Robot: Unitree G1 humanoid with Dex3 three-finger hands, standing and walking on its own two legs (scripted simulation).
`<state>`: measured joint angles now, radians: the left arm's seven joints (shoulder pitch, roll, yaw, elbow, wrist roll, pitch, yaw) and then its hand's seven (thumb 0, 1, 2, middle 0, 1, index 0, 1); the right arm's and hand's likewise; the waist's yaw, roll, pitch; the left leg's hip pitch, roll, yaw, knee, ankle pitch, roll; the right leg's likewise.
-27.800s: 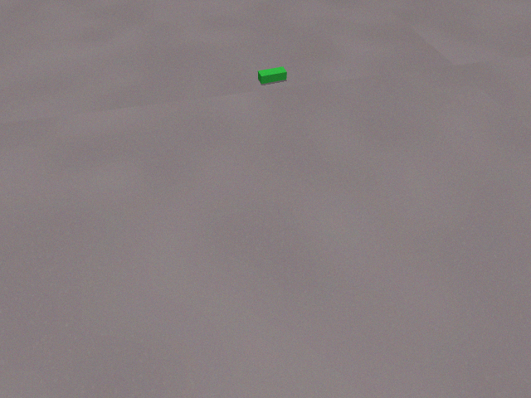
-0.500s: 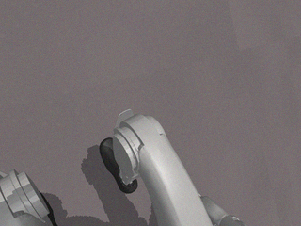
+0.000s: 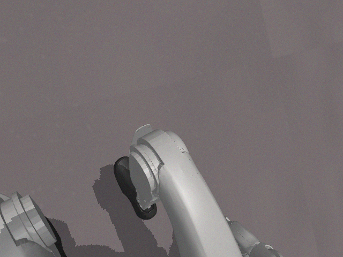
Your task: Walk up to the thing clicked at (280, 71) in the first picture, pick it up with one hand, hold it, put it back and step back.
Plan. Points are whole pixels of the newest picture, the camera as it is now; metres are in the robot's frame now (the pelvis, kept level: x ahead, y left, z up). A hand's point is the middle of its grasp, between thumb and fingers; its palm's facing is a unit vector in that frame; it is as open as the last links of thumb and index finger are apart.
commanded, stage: settle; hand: left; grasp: from above
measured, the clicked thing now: out of the picture +0.50 +0.33 -0.29
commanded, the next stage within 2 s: lift in 0.82 s
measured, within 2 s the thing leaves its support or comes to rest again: leaves its support in 0.18 s
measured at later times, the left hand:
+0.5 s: hand out of the picture +0.50 +0.34 -0.19, palm faces -0.42 -0.09 -0.90, open 10.4 cm
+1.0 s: hand out of the picture +0.49 +0.34 -0.13, palm faces -0.45 -0.09 -0.89, open 10.4 cm
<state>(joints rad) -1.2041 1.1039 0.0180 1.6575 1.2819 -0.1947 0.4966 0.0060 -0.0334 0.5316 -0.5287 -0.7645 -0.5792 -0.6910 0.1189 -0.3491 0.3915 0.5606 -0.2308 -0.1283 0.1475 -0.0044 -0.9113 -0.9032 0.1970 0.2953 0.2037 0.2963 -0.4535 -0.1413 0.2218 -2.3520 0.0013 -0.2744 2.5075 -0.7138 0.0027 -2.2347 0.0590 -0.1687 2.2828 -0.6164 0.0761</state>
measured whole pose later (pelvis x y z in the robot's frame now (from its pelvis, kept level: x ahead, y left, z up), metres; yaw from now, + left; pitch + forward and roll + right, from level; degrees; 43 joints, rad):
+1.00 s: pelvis -0.01 -0.01 +0.02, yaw +6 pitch +34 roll -12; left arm -1.13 0.86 -0.02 1.29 1.22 -0.15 0.13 0.01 -0.03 0.48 -0.64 -0.58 -0.69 -0.51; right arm 0.19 -0.33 0.18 0.56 -0.12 0.05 0.10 0.00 -0.91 -0.90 0.20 0.30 0.20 0.30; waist -0.32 0.00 0.02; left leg -2.35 -0.03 -0.18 2.38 -0.64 0.00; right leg -2.26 0.01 -0.10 2.24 -0.60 0.05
